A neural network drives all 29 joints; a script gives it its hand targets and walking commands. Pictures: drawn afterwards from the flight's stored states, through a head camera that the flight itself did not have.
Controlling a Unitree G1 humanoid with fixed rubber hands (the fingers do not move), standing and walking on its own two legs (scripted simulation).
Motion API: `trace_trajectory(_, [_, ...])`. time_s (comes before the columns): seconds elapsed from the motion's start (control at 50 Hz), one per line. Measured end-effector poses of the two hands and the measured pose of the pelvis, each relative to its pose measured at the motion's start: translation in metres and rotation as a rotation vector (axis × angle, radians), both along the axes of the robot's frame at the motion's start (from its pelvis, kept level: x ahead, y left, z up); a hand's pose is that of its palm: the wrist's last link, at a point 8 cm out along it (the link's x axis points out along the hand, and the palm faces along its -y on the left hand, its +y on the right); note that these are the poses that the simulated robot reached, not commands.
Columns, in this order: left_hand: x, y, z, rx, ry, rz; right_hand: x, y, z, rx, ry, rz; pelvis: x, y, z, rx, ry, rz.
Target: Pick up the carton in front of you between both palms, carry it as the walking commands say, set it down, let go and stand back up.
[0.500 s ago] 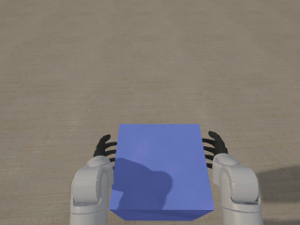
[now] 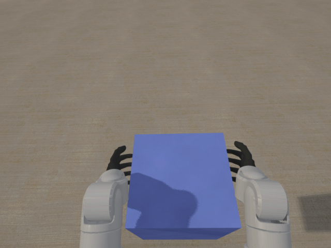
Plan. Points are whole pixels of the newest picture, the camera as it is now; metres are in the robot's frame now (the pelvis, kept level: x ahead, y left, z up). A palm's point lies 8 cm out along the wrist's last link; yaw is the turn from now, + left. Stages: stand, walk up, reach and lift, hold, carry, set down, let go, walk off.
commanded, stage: carry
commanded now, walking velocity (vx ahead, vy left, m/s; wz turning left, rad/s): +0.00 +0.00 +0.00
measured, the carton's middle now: (179, 191) +0.29 +0.00 -0.01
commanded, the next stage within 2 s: hold in 1.54 s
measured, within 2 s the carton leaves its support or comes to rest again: neither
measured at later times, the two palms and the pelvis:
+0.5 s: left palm (105, 183) +0.26 +0.16 +0.09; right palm (238, 179) +0.26 -0.12 +0.09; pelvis -0.01 +0.02 -0.01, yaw +0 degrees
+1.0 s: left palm (102, 216) +0.20 +0.16 +0.05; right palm (240, 212) +0.21 -0.13 +0.05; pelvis -0.06 +0.02 +0.00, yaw +1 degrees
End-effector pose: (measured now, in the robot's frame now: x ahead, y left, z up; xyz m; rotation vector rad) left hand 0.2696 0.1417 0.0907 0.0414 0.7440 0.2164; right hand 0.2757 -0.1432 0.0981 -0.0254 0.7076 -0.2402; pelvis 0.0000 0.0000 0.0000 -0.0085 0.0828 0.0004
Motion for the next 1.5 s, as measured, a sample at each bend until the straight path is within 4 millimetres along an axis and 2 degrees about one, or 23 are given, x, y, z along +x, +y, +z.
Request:
trace_trajectory(0.16, [0.007,0.009,0.002,-0.006,-0.008,0.015,0.010,0.008,0.003,0.009,-0.008,0.020,0.007,0.006,0.002,-0.003,0.002,0.000])
trace_trajectory(0.38, [0.001,0.017,0.002,-0.005,-0.017,0.009,0.001,0.016,0.002,0.011,-0.017,0.025,0.004,0.014,0.000,-0.008,-0.005,0.002])
trace_trajectory(0.52, [-0.014,0.020,-0.005,-0.002,-0.013,0.008,-0.013,0.019,-0.006,0.010,-0.012,0.030,-0.008,0.016,-0.007,-0.010,-0.014,0.005])
trace_trajectory(0.72, [-0.046,0.020,-0.026,0.025,0.044,-0.004,-0.044,0.019,-0.028,-0.009,0.045,0.057,-0.032,0.016,-0.008,-0.005,-0.047,0.008])
trace_trajectory(0.88, [-0.056,0.019,-0.035,0.024,0.031,-0.032,-0.054,0.017,-0.037,-0.027,0.032,0.056,-0.052,0.017,-0.005,0.001,-0.057,0.010])
trace_trajectory(1.06, [-0.071,0.024,-0.053,0.011,0.009,-0.071,-0.067,0.016,-0.055,-0.012,0.012,0.105,-0.066,0.018,-0.005,0.005,-0.062,0.010])
trace_trajectory(1.26, [-0.071,0.028,-0.072,0.008,-0.012,-0.084,-0.069,0.018,-0.075,-0.006,-0.009,0.124,-0.078,0.021,-0.006,0.009,-0.066,0.009])
trace_trajectory(1.5, [-0.072,0.031,-0.063,0.003,-0.058,-0.077,-0.070,0.021,-0.066,0.002,-0.055,0.113,-0.081,0.024,-0.007,0.006,-0.059,0.011])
